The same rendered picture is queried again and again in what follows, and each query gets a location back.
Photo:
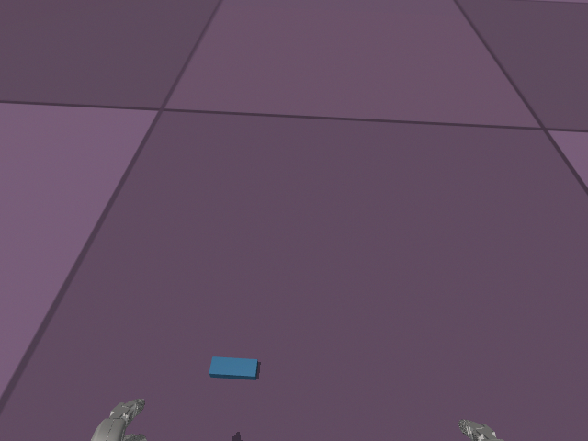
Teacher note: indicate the left robot hand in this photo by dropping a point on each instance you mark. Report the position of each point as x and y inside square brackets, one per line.
[114, 427]

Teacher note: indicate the right robot hand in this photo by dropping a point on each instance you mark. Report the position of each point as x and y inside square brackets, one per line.
[477, 432]

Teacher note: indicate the small box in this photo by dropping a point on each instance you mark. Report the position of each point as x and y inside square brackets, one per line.
[233, 368]

